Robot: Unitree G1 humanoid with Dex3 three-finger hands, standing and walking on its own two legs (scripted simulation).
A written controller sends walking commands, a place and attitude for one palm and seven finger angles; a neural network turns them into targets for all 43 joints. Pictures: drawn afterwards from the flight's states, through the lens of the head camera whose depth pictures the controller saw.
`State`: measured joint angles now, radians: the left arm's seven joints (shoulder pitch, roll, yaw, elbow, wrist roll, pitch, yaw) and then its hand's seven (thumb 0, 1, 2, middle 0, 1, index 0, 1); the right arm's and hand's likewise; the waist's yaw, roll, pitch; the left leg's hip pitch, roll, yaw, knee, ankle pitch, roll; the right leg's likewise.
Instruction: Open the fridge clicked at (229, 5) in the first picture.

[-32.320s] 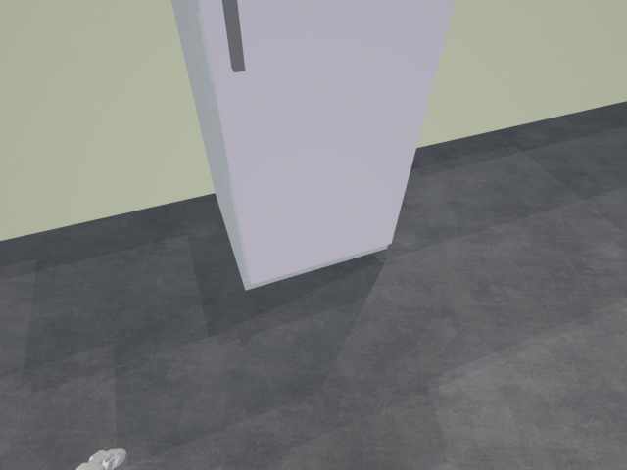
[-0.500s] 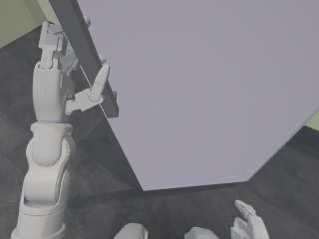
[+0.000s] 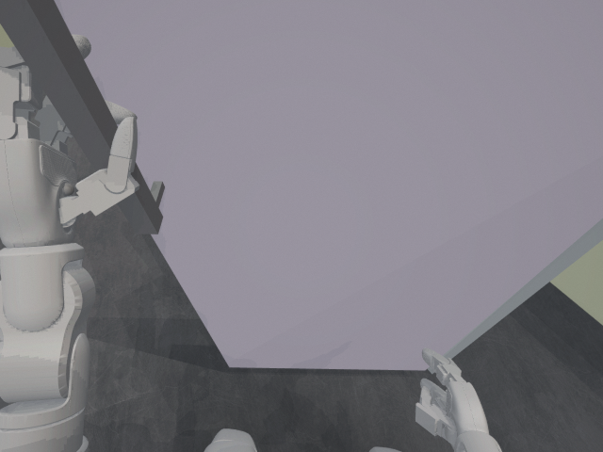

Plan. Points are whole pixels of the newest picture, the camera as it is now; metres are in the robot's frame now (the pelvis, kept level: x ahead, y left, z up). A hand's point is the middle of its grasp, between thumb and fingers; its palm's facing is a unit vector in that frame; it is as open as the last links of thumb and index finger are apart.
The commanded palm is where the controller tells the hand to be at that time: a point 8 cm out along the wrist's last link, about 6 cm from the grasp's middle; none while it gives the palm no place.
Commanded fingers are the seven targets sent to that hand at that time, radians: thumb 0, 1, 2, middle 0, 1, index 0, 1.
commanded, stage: walk backward, drawing the door open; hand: left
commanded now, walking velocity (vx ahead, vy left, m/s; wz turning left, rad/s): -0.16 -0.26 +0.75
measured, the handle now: (104, 114) +0.33 +0.21 +0.27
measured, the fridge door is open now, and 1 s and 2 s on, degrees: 54 75 72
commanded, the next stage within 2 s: stop walking and hold the door back in 0.58 s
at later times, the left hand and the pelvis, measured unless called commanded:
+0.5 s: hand (107, 316) +0.17 +0.14 +0.26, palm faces +0.54 -0.82 -0.16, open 8.1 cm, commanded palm +0.11 +0.18 +0.24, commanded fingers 0.00 0.90 0.90 -0.45 -1.40 -0.45 -1.40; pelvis -0.05 -0.14 +0.03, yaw +18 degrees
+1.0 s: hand (110, 431) +0.11 +0.12 +0.26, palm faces +0.72 -0.67 -0.20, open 8.1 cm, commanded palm +0.07 +0.17 +0.23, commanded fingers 0.00 0.90 0.90 -0.45 -1.40 -0.45 -1.40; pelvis -0.11 -0.25 +0.01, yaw +26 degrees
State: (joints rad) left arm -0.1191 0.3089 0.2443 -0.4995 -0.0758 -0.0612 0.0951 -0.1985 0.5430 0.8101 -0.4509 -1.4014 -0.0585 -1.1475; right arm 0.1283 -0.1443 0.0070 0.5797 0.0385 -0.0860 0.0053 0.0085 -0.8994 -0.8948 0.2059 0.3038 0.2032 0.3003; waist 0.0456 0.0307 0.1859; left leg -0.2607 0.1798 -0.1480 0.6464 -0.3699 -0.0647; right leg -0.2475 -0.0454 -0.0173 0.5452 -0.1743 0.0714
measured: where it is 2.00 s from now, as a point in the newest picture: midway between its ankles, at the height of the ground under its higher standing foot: outside the picture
